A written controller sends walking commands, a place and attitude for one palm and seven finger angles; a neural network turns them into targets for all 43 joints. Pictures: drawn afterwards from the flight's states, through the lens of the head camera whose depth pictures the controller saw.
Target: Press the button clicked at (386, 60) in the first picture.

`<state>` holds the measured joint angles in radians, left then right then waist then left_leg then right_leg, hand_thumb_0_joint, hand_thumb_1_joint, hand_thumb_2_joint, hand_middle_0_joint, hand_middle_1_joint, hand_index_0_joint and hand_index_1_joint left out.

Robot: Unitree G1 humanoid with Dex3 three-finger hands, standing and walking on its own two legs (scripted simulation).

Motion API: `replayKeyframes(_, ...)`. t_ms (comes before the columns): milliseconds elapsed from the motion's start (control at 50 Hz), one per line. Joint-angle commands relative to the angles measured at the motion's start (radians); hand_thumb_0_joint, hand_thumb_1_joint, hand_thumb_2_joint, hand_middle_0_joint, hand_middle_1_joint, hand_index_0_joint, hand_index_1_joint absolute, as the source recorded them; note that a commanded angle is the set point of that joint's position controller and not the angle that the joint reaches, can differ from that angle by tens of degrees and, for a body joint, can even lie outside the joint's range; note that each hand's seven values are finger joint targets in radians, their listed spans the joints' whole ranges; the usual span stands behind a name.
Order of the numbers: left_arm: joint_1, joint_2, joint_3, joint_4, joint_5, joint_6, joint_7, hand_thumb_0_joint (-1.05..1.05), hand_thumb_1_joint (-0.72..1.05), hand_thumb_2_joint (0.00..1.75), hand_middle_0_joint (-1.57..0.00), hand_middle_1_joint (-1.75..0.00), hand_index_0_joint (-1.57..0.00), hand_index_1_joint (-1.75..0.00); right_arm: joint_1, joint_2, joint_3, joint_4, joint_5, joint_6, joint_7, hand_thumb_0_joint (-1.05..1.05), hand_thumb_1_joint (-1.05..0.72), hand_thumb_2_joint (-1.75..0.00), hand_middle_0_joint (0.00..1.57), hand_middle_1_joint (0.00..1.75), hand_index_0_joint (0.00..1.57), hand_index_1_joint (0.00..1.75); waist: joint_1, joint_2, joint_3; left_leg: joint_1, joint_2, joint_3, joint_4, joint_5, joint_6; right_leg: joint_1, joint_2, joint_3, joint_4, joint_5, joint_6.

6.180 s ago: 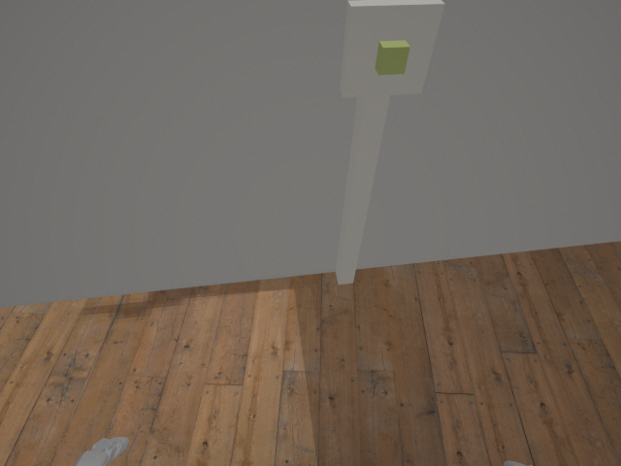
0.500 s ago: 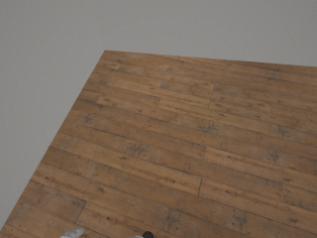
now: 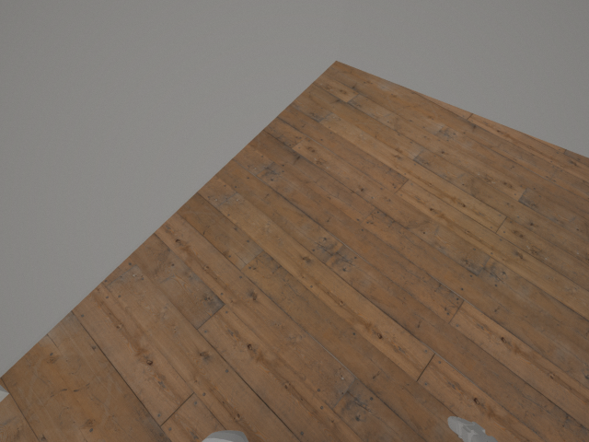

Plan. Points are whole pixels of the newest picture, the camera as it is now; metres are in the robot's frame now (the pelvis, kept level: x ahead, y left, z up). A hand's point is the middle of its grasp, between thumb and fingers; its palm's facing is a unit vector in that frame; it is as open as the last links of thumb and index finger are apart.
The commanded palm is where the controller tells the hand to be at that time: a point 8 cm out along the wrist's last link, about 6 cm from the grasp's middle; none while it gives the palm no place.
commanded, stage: turn to face it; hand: left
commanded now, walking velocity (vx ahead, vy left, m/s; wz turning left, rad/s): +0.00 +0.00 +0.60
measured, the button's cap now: out of the picture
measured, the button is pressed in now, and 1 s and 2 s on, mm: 0 0 0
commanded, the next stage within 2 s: take the last steps up to it in 1.70 s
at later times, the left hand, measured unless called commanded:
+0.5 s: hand out of the picture +0.07 +0.20 -0.12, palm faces +0.26 -0.92 -0.29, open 7.4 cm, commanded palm none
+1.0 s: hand out of the picture -0.17 +0.19 -0.18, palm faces +0.61 -0.76 -0.24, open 7.4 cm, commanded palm none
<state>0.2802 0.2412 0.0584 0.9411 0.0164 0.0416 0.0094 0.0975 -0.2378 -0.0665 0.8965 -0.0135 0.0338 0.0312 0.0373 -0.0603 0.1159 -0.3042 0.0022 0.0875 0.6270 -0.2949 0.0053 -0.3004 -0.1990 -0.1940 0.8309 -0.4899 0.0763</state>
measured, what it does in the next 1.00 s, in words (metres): steps on the spot, turning left: right foot, then left foot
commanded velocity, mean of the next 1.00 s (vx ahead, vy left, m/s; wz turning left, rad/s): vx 0.00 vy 0.00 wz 0.60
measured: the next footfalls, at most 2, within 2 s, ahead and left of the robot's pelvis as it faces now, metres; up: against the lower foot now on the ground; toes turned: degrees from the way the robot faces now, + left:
right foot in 0.46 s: +0.06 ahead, -0.13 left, +0.00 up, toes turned +15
left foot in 0.96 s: -0.08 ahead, +0.10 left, +0.00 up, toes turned +39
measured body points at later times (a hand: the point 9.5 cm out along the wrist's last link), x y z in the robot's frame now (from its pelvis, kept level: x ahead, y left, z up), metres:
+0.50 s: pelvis -0.02 -0.03 +0.01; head +0.02 -0.05 +0.46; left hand +0.06 +0.25 -0.10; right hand +0.09 -0.27 -0.15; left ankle +0.00 +0.10 -0.71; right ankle +0.02 -0.14 -0.72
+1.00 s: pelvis -0.06 +0.00 +0.00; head -0.05 +0.05 +0.45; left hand -0.20 +0.23 -0.16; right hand +0.19 -0.15 -0.11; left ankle -0.11 +0.08 -0.72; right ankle +0.01 -0.14 -0.70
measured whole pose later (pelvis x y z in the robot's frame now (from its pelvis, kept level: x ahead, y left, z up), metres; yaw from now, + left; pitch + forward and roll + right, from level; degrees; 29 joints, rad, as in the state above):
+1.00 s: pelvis -0.06 +0.00 +0.00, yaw +35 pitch -1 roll +0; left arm 0.28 0.27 0.07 0.94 0.02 0.06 0.01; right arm 0.11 -0.25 -0.06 0.90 -0.01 0.03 0.03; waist 0.04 -0.07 0.11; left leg -0.30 0.00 0.07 0.65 -0.32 0.04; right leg -0.34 -0.20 -0.18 0.83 -0.49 0.08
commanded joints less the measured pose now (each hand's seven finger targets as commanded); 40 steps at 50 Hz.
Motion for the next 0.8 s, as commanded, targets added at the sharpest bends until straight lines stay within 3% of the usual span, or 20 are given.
replayKeyframes(0,-0.117,0.092,0.033,-0.145,0.001,-0.011,0.014,0.00,0.90,0.90,-0.20,-0.30,-0.20,-0.30,0.188,-0.247,-0.065,-0.025,-0.002,-0.019,-0.039,0.00,-0.90,-0.90,0.20,0.30,0.20,0.30,-0.115,0.287,-0.231,0.290,0.342,-0.369,-0.226,0.659,0.192,-0.307,0.042,0.170,0.367,-0.072,0.013)
replayKeyframes(40,-0.110,0.105,0.039,-0.116,0.001,-0.011,0.005,0.00,0.90,0.90,-0.20,-0.30,-0.20,-0.30,0.076,-0.195,-0.045,-0.056,-0.007,-0.019,-0.044,0.00,-0.90,-0.90,0.20,0.30,0.20,0.30,-0.074,0.256,-0.142,0.168,0.258,-0.312,-0.256,0.542,0.147,-0.269,0.054,0.188,0.362,0.040,0.015)
replayKeyframes(60,-0.087,0.102,0.040,-0.109,0.002,-0.010,0.001,0.00,0.90,0.90,-0.20,-0.30,-0.20,-0.30,0.056,-0.190,-0.039,-0.064,-0.007,-0.022,-0.044,0.00,-0.90,-0.90,0.20,0.30,0.20,0.30,-0.056,0.237,-0.136,0.157,0.233,-0.295,-0.263,0.529,0.136,-0.256,0.067,0.182,0.349,0.069,0.018)
replayKeyframes(120,-0.078,0.100,0.039,-0.106,0.003,-0.007,0.002,0.00,0.90,0.90,-0.20,-0.30,-0.20,-0.30,0.071,-0.190,-0.040,-0.066,-0.006,-0.026,-0.044,0.00,-0.90,-0.90,0.20,0.30,0.20,0.30,-0.052,0.205,-0.156,0.165,0.213,-0.312,-0.280,0.477,0.140,-0.234,0.087,0.188,0.293,0.106,0.026)
replayKeyframes(220,-0.148,0.095,0.035,-0.144,0.001,-0.008,0.008,0.00,0.90,0.90,-0.20,-0.30,-0.20,-0.30,0.112,-0.199,-0.049,-0.064,-0.011,-0.018,-0.039,0.00,-0.90,-0.90,0.20,0.30,0.20,0.30,-0.073,0.181,-0.146,0.153,0.218,-0.425,-0.297,0.350,0.167,-0.224,0.115,0.202,0.174,0.086,0.028)
replayKeyframes(300,-0.180,0.085,0.029,-0.173,-0.004,-0.015,0.011,0.00,0.90,0.90,-0.20,-0.30,-0.20,-0.30,0.127,-0.202,-0.056,-0.061,-0.014,-0.012,-0.037,0.00,-0.90,-0.90,0.20,0.30,0.20,0.30,-0.079,0.212,-0.157,0.145,0.203,-0.488,-0.262,0.404,0.175,-0.160,0.150,0.206,0.031,0.053,0.018)
replayKeyframes(360,-0.140,0.077,0.027,-0.172,-0.013,-0.024,0.016,0.00,0.90,0.90,-0.20,-0.30,-0.20,-0.30,0.113,-0.202,-0.062,-0.069,-0.015,-0.008,-0.036,0.00,-0.90,-0.90,0.20,0.30,0.20,0.30,-0.061,0.220,-0.193,0.102,0.175,-0.525,-0.219,0.474,0.162,-0.026,0.189,0.197,-0.137,0.073,0.002)
replayKeyframes(400,-0.073,0.097,0.032,-0.159,-0.015,-0.034,0.019,0.00,0.90,0.90,-0.20,-0.30,-0.20,-0.30,0.091,-0.192,-0.064,-0.075,-0.006,-0.006,-0.034,0.00,-0.90,-0.90,0.20,0.30,0.20,0.30,-0.024,0.202,-0.218,0.027,0.131,-0.512,-0.159,0.428,0.117,0.133,0.190,0.189,-0.341,0.223,-0.004)
replayKeyframes(420,-0.034,0.128,0.039,-0.153,-0.012,-0.046,0.024,0.00,0.90,0.90,-0.20,-0.30,-0.20,-0.30,0.102,-0.153,-0.058,-0.079,0.002,-0.007,-0.030,0.00,-0.90,-0.90,0.20,0.30,0.20,0.30,-0.005,0.106,-0.245,-0.084,0.080,-0.474,-0.092,0.275,0.063,0.292,0.117,0.244,-0.493,0.303,-0.018)
replayKeyframes(440,-0.026,0.226,0.058,-0.155,0.005,-0.055,0.032,0.00,0.90,0.90,-0.20,-0.30,-0.20,-0.30,0.132,-0.079,-0.048,-0.092,0.011,-0.008,-0.025,0.00,-0.90,-0.90,0.20,0.30,0.20,0.30,-0.001,-0.195,-0.251,-0.303,-0.063,-0.267,0.125,-0.107,-0.033,0.444,-0.169,0.507,-0.583,0.323,-0.108)
replayKeyframes(460,-0.039,0.257,0.055,-0.167,0.005,-0.048,0.033,0.00,0.90,0.90,-0.20,-0.30,-0.20,-0.30,0.108,-0.116,-0.054,-0.107,-0.004,-0.006,-0.028,0.00,-0.90,-0.90,0.20,0.30,0.20,0.30,0.002,-0.224,-0.219,-0.324,-0.082,-0.188,0.337,-0.311,-0.058,0.299,-0.319,0.602,-0.566,0.437,-0.209)
replayKeyframes(480,-0.085,0.215,0.045,-0.177,0.001,-0.045,0.033,0.00,0.90,0.90,-0.20,-0.30,-0.20,-0.30,0.124,-0.141,-0.064,-0.088,-0.009,0.006,-0.022,0.00,-0.90,-0.90,0.20,0.30,0.20,0.30,-0.023,-0.112,-0.172,-0.280,-0.042,-0.214,0.488,-0.246,-0.050,0.163,-0.273,0.508,-0.573,0.328,-0.230)
replayKeyframes(500,-0.149,0.173,0.043,-0.184,-0.002,-0.046,0.037,0.00,0.90,0.90,-0.20,-0.30,-0.20,-0.30,0.129,-0.130,-0.067,-0.066,-0.010,0.020,-0.017,0.00,-0.90,-0.90,0.20,0.30,0.20,0.30,-0.051,-0.145,-0.133,-0.275,-0.018,-0.215,0.538,-0.204,-0.051,0.100,-0.224,0.469,-0.595,0.259,-0.205)
replayKeyframes(520,-0.181,0.152,0.030,-0.188,-0.003,-0.045,0.031,0.00,0.90,0.90,-0.20,-0.30,-0.20,-0.30,0.134,-0.122,-0.063,-0.044,-0.014,0.027,-0.011,0.00,-0.90,-0.90,0.20,0.30,0.20,0.30,-0.069,-0.091,-0.072,-0.277,-0.008,-0.184,0.594,-0.137,-0.061,0.069,-0.159,0.391,-0.584,0.260,-0.182)
replayKeyframes(540,-0.193,0.125,0.020,-0.190,-0.004,-0.049,0.026,0.00,0.90,0.90,-0.20,-0.30,-0.20,-0.30,0.156,-0.109,-0.059,-0.030,-0.015,0.030,-0.005,0.00,-0.90,-0.90,0.20,0.30,0.20,0.30,-0.083,-0.096,-0.048,-0.290,0.002,-0.160,0.621,-0.080,-0.072,0.069,-0.116,0.295,-0.563,0.329,-0.161)
replayKeyframes(560,-0.166,0.113,0.015,-0.181,-0.004,-0.054,0.024,0.00,0.90,0.90,-0.20,-0.30,-0.20,-0.30,0.163,-0.100,-0.055,-0.023,-0.014,0.030,-0.002,0.00,-0.90,-0.90,0.20,0.30,0.20,0.30,-0.077,-0.103,-0.053,-0.297,0.000,-0.143,0.629,-0.050,-0.080,0.093,-0.089,0.243,-0.544,0.406,-0.148)
replayKeyframes(620,-0.099,0.123,0.020,-0.155,-0.001,-0.056,0.027,0.00,0.90,0.90,-0.20,-0.30,-0.20,-0.30,0.140,-0.098,-0.051,-0.020,-0.010,0.035,0.001,0.00,-0.90,-0.90,0.20,0.30,0.20,0.30,-0.052,-0.125,-0.063,-0.298,0.022,-0.121,0.612,-0.024,-0.098,0.141,-0.103,0.198,-0.539,0.422,-0.154)
replayKeyframes(680,-0.039,0.137,0.025,-0.133,0.003,-0.051,0.027,0.00,0.90,0.90,-0.20,-0.30,-0.20,-0.30,0.081,-0.098,-0.047,-0.032,-0.011,0.039,0.001,0.00,-0.90,-0.90,0.20,0.30,0.20,0.30,-0.021,-0.130,-0.064,-0.298,0.033,-0.101,0.537,-0.058,-0.104,0.183,-0.127,0.196,-0.537,0.414,-0.172)
replayKeyframes(780,0.000,0.174,0.036,-0.106,0.014,-0.044,0.025,0.00,0.90,0.90,-0.20,-0.30,-0.20,-0.30,0.004,-0.084,-0.032,-0.053,-0.002,0.029,0.002,0.00,-0.90,-0.90,0.20,0.30,0.20,0.30,0.006,-0.145,-0.102,-0.218,0.039,-0.043,0.312,-0.141,-0.094,0.224,-0.168,0.155,-0.493,0.512,-0.197)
